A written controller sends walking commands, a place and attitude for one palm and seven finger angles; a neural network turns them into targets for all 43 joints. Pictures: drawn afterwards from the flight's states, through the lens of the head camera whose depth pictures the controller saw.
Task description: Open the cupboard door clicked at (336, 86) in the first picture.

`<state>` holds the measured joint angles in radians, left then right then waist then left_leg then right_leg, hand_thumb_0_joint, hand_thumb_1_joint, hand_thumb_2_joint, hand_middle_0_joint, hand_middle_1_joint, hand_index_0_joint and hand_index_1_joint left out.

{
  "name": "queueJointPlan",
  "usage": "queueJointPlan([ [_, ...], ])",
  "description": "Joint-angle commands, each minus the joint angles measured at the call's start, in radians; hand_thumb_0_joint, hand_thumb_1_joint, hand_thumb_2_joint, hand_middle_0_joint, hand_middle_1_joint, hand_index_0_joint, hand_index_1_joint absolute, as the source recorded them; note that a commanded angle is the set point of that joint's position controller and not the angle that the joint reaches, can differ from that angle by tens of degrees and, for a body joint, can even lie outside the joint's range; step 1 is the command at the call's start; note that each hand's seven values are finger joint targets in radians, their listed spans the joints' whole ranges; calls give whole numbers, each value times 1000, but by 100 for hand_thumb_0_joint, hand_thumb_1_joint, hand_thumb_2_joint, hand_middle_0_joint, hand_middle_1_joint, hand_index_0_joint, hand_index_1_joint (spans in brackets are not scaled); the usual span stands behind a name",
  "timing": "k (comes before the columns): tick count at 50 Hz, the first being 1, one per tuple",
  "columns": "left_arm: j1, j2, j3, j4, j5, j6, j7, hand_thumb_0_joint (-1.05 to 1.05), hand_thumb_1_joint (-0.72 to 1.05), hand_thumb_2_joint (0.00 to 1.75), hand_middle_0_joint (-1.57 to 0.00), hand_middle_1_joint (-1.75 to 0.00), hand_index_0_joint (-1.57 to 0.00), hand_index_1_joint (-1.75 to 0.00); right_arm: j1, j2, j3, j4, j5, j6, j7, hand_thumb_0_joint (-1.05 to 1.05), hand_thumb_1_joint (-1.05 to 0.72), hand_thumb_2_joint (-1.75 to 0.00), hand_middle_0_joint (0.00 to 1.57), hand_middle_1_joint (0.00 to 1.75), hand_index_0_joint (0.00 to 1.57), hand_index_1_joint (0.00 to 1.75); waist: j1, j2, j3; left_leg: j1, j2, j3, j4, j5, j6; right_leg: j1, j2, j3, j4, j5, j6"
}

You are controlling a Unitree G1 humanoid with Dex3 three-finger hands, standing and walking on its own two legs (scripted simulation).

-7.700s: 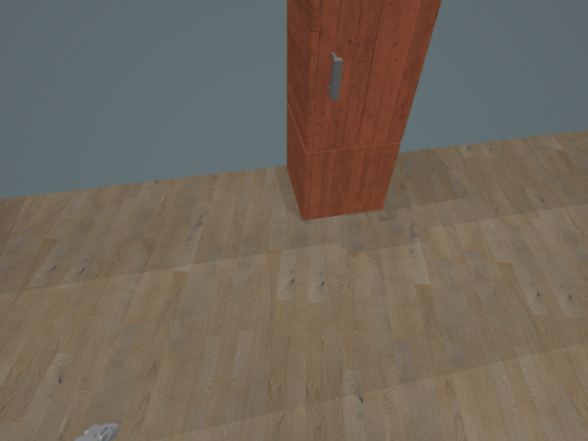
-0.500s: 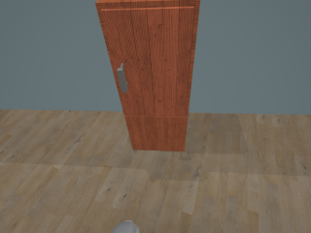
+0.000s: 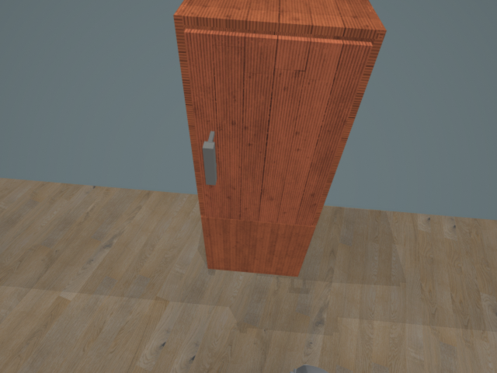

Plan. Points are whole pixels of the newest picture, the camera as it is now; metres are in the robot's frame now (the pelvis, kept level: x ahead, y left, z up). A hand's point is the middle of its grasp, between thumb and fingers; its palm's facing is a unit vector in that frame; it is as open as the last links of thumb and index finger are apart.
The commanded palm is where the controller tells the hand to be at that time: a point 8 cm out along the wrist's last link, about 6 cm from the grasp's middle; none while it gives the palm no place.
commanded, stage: take the last steps up to it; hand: left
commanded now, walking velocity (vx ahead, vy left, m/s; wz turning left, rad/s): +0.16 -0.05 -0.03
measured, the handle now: (211, 158) +0.61 +0.14 -0.05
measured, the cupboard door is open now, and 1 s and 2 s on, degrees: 0 0 0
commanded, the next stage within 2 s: come to a stop and stand still in 0.02 s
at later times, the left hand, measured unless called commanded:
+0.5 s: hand (162, 369) +0.16 +0.17 -0.17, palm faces +0.04 -0.97 -0.25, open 7.2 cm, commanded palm none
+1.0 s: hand out of the picture +0.05 +0.23 -0.16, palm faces -0.02 -0.97 -0.23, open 7.4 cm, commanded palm none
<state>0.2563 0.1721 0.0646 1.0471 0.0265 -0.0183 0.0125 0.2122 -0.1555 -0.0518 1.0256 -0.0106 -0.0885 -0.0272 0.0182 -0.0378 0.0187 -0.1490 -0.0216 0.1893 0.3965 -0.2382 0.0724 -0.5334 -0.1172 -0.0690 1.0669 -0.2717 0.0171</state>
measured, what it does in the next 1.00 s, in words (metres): steps on the spot: right foot, then left foot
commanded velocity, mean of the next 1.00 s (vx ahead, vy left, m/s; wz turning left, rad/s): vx -0.03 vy -0.05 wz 0.00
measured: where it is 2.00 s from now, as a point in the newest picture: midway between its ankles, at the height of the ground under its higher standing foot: outside the picture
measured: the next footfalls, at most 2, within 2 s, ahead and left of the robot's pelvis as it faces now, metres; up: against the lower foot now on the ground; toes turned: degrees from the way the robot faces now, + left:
right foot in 0.22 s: +0.19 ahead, -0.14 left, +0.00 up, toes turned -7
left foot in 0.60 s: +0.08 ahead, +0.13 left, +0.00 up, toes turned +5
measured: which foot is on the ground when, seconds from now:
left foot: down 0.00-0.24, up 0.26-0.58, down 0.60-1.00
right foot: up 0.00-0.20, down 0.22-0.62, up 0.64-1.00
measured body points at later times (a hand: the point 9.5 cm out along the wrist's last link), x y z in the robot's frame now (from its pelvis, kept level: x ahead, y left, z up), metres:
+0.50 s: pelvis +0.07 -0.01 -0.01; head +0.11 -0.03 +0.44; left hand +0.16 +0.22 -0.15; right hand +0.09 -0.25 -0.17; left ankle +0.03 +0.11 -0.69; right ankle +0.15 -0.14 -0.74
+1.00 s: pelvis +0.02 +0.04 +0.00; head +0.02 +0.02 +0.45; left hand +0.05 +0.28 -0.14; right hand +0.03 -0.20 -0.16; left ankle +0.04 +0.12 -0.74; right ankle +0.03 -0.08 -0.71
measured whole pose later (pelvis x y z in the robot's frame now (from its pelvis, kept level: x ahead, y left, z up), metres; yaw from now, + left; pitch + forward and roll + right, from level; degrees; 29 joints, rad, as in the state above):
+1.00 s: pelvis +0.02 +0.04 +0.00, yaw -2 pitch +1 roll +0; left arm 0.32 0.17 0.05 0.96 0.04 0.06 -0.03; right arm 0.34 -0.20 -0.02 0.93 -0.04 -0.01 -0.04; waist -0.02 0.05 -0.01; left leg -0.27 0.00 0.14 0.48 -0.23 0.07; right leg -0.41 -0.02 -0.02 0.77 -0.39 -0.02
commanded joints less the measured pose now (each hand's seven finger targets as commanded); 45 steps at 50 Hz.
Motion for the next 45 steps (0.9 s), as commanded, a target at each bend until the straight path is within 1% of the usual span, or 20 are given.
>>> queueJointPlan([
  [1, 54, 5, -3, -46, 2, 14, -19, 0, 90, 90, -20, -30, -20, -30, 110, -93, -6, 0, -10, 5, 3, 0, -90, -90, 20, 30, 20, 30, 1, 131, 82, -43, 287, -179, -207, 353, 109, 1, -19, 30, -154, 80, 4],
  [6, -83, 22, -10, -97, -2, 5, -18, 0, 90, 90, -20, -30, -20, -30, 159, -123, -13, 23, -20, 22, 1, 0, -90, -90, 20, 30, 20, 30, -40, 102, 87, 49, 302, -184, -118, 467, 99, 61, 26, -16, -376, 33, -13],
  [8, -50, 16, -18, -84, -3, -1, -11, 0, 90, 90, -20, -30, -20, -30, 157, -116, -5, 37, -19, 32, -5, 0, -90, -90, 20, 30, 20, 30, -22, 108, 54, 49, 268, -147, -12, 603, 60, 187, 63, -41, -483, 91, -18],
  [9, 13, 30, -18, -61, -4, -9, -5, 0, 90, 90, -20, -30, -20, -30, 153, -108, -1, 41, -12, 35, -7, 0, -90, -90, 20, 30, 20, 30, 12, 88, 10, 36, 236, -129, 71, 615, 21, 306, 63, -33, -591, 215, -14],
  [10, 83, 86, -10, -39, -2, -21, 5, 0, 90, 90, -20, -30, -20, -30, 160, -87, 5, 45, -4, 34, -6, 0, -90, -90, 20, 30, 20, 30, 37, 6, -47, -40, 187, -117, 163, 510, -28, 460, 10, 33, -625, 524, -20],
  [11, 122, 147, -3, -22, -3, -30, 16, 0, 90, 90, -20, -30, -20, -30, 195, -58, 9, 43, 8, 39, -4, 0, -90, -90, 20, 30, 20, 30, 27, -87, -132, -161, 111, -88, 278, 185, -77, 615, -164, 216, -561, 971, -103],
  [12, 140, 191, -2, -14, -11, -28, 19, 0, 90, 90, -20, -30, -20, -30, 221, -54, 3, 44, 19, 55, -8, 0, -90, -90, 20, 30, 20, 30, 17, -97, -185, -165, 48, -94, 398, -299, -102, 629, -301, 262, -574, 1231, -225],
  [13, 110, 197, -2, -27, -11, -19, 25, 0, 90, 90, -20, -30, -20, -30, 201, -46, -2, 40, 21, 71, -14, 0, -90, -90, 20, 30, 20, 30, 15, -85, -161, -172, 48, -140, 490, -400, -98, 567, -322, 240, -596, 1237, -270],
  [14, 74, 191, 4, -34, -8, -13, 31, 0, 90, 90, -20, -30, -20, -30, 177, -46, -2, 38, 21, 88, -14, 0, -90, -90, 20, 30, 20, 30, 19, -151, -163, -188, 57, -164, 569, -418, -99, 530, -306, 257, -610, 1159, -285],
  [19, -72, 168, 14, -93, -1, 21, 42, 0, 90, 90, -20, -30, -20, -30, 150, -43, -18, 35, 10, 136, -3, 0, -90, -90, 20, 30, 20, 30, -18, -62, -87, -203, 43, -195, 691, -300, -113, 314, -241, 161, -689, 746, -226],
  [27, -117, 181, 33, -129, 13, 43, 33, 0, 90, 90, -20, -30, -20, -30, 174, -44, -17, -10, 1, 120, 16, 0, -90, -90, 20, 30, 20, 30, -30, -170, -101, -113, 48, -149, 329, -183, -104, 245, -167, 167, -730, 113, -163],
  [28, -110, 218, 17, -147, 7, 32, 76, 0, 90, 90, -20, -30, -20, -30, 231, -142, -34, -64, 13, 93, 12, 0, -90, -90, 20, 30, 20, 30, -111, -24, -322, -72, 35, -89, 170, -165, -117, 473, -179, 204, -543, 541, -137],
  [29, -69, 182, 3, -166, -6, 41, 73, 0, 90, 90, -20, -30, -20, -30, 185, -94, -18, -105, 4, 86, 9, 0, -90, -90, 20, 30, 20, 30, -67, 88, -294, -34, 49, -111, -20, -68, -101, 387, -105, 114, -444, 259, -105],
  [30, -59, 91, -17, -160, -14, 52, 58, 0, 90, 90, -20, -30, -20, -30, 165, -150, -17, -132, -13, 71, 11, 0, -90, -90, 20, 30, 20, 30, -66, 368, -205, -23, 159, -283, -105, 44, -74, 207, 13, 8, -325, -52, -46],
  [31, -20, 80, -23, -160, -10, 68, 38, 0, 90, 90, -20, -30, -20, -30, 102, -217, -29, -163, -23, 84, -4, 0, -90, -90, 20, 30, 20, 30, -37, 471, -91, -82, 297, -437, -102, 186, 2, 41, 89, 0, -223, -227, -13],
  [32, -20, 83, -14, -170, -4, 78, 27, 0, 90, 90, -20, -30, -20, -30, 69, -222, -28, -196, -31, 94, -12, 0, -90, -90, 20, 30, 20, 30, -28, 332, -20, -163, 344, -406, -114, 146, 64, 31, 82, 62, -147, -176, -29],
  [34, -42, 98, 1, -154, 14, 86, 6, 0, 90, 90, -20, -30, -20, -30, 48, -207, -16, -197, -32, 92, -17, 0, -90, -90, 20, 30, 20, 30, -22, 194, 131, -314, 308, -423, -167, -132, 53, -11, 92, 119, -10, -102, -31],
  [36, -6, 97, 2, -157, 15, 69, -16, 0, 90, 90, -20, -30, -20, -30, 62, -196, -3, -199, -34, 79, -11, 0, -90, -90, 20, 30, 20, 30, -7, 84, 197, -299, 300, -403, -186, -186, 76, -78, 91, 105, 31, -32, -30],
  [39, 12, 101, 5, -172, 15, 68, -27, 0, 90, 90, -20, -30, -20, -30, 113, -214, -9, -191, -33, 67, -19, 0, -90, -90, 20, 30, 20, 30, -18, 67, 174, -220, 333, -428, -210, -239, 93, -120, 80, 111, 1, -12, -29],
  [45, -12, 79, 0, -197, 11, 59, -41, 0, 90, 90, -20, -30, -20, -30, 171, -227, -18, -168, -33, 54, -31, 0, -90, -90, 20, 30, 20, 30, -57, 105, 26, -24, 354, -425, -167, -45, 125, -62, 69, 87, -215, -95, -30],
])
